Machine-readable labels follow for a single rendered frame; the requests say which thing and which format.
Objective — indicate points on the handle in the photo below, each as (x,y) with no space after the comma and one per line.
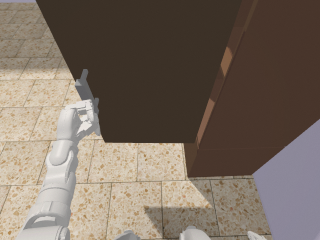
(84,91)

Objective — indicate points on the robot left upper arm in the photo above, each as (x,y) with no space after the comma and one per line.
(58,232)

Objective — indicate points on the robot left forearm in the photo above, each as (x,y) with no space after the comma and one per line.
(52,207)

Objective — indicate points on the left robot shin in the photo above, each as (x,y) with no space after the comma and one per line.
(128,231)

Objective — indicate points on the robot shin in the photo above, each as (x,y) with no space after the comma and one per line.
(191,227)
(128,231)

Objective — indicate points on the cupboard door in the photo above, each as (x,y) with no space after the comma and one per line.
(151,63)

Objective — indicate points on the right robot shin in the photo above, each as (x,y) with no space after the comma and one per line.
(191,227)

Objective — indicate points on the robot left hand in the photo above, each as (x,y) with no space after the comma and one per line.
(72,127)

